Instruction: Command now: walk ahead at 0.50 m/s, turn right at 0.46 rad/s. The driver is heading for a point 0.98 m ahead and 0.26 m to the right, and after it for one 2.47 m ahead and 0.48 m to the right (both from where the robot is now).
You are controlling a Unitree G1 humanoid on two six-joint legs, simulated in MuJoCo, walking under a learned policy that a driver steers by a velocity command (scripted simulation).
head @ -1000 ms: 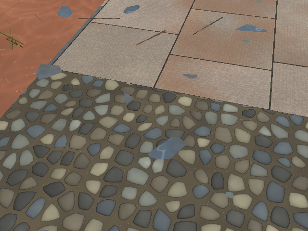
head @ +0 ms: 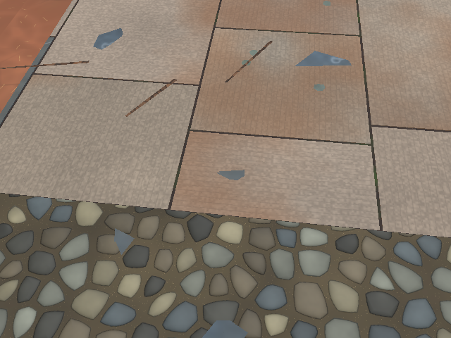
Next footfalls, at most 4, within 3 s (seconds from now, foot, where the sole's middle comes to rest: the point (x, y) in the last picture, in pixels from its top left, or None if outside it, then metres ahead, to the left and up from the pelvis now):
0.40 left None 0.44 0.10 -0.76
0.94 right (321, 284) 0.60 -0.25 -0.76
1.48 left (303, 181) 0.98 -0.25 -0.76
1.96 right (376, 145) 1.14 -0.55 -0.76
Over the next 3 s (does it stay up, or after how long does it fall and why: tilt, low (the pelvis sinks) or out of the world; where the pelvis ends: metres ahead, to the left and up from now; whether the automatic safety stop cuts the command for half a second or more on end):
stays up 1.60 -0.40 0.00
